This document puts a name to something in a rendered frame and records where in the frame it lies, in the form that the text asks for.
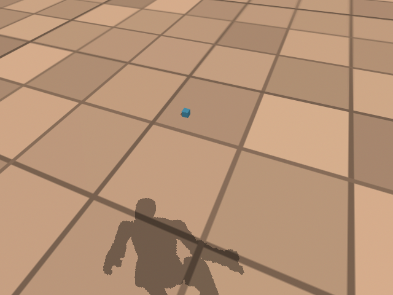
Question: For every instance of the cube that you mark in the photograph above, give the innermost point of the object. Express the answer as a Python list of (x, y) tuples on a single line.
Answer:
[(185, 112)]

